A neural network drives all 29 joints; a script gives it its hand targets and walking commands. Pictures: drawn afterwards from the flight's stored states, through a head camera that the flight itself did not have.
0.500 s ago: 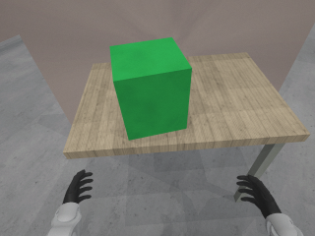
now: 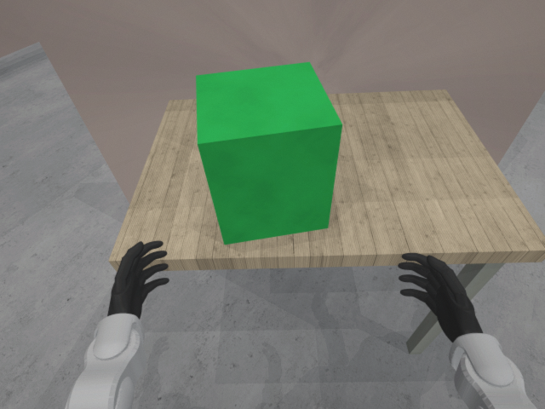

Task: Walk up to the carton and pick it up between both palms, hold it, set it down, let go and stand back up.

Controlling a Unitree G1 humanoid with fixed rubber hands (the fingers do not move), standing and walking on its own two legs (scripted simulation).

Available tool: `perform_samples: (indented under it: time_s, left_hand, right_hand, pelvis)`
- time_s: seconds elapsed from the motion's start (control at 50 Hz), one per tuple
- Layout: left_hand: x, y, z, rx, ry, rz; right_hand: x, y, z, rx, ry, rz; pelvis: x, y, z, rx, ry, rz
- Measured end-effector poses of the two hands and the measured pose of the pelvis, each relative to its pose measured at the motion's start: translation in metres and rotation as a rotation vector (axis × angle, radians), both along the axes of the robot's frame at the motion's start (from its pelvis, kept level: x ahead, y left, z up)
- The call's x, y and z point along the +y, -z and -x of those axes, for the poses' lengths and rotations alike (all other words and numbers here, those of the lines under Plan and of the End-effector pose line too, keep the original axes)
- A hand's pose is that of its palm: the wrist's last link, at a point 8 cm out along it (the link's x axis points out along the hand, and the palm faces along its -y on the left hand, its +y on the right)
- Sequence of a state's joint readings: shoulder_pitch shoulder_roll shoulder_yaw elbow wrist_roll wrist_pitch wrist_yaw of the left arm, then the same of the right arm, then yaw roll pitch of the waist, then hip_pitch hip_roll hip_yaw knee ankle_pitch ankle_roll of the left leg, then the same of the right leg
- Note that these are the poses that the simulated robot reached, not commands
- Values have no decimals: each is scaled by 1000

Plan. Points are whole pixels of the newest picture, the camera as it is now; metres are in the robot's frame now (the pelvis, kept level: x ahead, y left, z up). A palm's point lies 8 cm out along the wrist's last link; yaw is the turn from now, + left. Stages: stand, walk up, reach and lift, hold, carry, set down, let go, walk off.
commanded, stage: reach and lift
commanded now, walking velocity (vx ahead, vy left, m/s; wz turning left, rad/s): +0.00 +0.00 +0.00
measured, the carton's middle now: (265, 156) +0.52 +0.10 +0.06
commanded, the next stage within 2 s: none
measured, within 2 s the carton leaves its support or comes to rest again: neither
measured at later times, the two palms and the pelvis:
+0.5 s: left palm (128, 274) +0.24 +0.25 +0.08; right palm (438, 283) +0.28 -0.17 +0.07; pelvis +0.03 +0.01 +0.01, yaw +0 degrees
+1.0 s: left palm (127, 227) +0.29 +0.26 +0.12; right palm (420, 213) +0.36 -0.14 +0.11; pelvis +0.03 +0.01 +0.01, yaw +0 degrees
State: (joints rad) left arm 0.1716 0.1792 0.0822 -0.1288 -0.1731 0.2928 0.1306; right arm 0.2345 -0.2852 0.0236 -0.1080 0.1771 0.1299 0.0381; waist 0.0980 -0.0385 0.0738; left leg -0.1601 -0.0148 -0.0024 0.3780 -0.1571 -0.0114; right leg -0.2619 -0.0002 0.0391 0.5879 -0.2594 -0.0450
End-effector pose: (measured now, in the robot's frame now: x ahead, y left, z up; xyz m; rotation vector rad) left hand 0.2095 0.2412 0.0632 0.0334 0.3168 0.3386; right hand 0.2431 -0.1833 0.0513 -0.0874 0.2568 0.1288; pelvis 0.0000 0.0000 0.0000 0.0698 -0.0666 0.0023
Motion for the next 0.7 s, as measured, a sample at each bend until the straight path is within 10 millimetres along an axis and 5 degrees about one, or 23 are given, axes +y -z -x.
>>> perform_samples:
  time_s: [0.5,0.7]
  left_hand:
    - [6,-20,-32,7,19,19]
    - [7,-37,-52,3,10,41]
  right_hand:
    - [17,-15,-39,5,42,-49]
    - [28,-36,-73,-26,27,-71]
  pelvis:
    - [10,-6,-26,57,-2,14]
    - [10,-6,-25,56,-2,14]
